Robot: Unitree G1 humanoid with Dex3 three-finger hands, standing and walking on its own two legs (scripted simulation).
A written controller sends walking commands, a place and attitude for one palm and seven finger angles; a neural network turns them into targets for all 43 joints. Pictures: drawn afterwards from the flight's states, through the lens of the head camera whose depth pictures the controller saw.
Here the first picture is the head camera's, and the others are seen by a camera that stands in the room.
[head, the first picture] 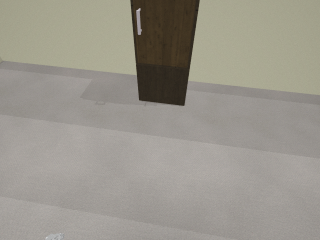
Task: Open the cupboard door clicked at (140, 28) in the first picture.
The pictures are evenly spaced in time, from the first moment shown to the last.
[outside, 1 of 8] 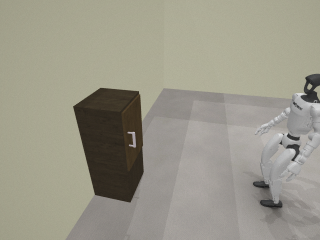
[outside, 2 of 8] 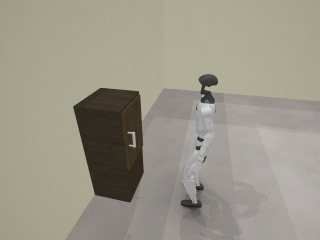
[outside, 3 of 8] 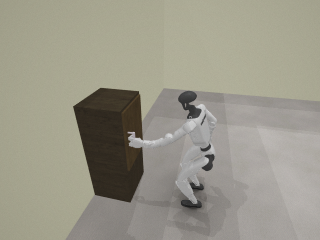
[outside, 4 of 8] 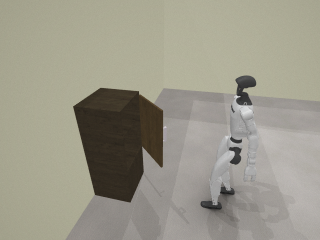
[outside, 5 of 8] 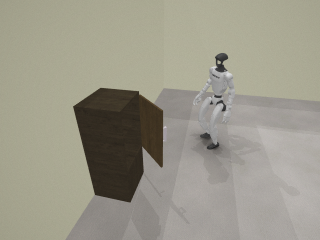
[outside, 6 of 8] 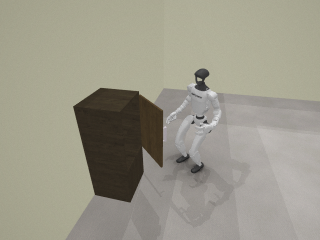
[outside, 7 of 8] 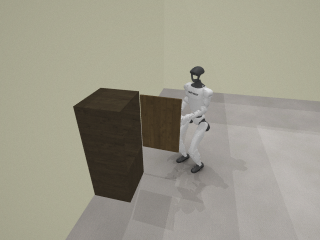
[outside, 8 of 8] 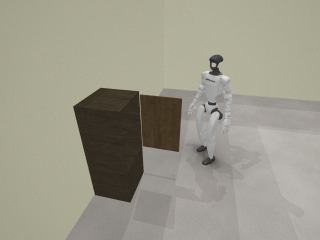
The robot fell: no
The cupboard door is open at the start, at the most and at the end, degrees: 0 90 89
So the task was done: yes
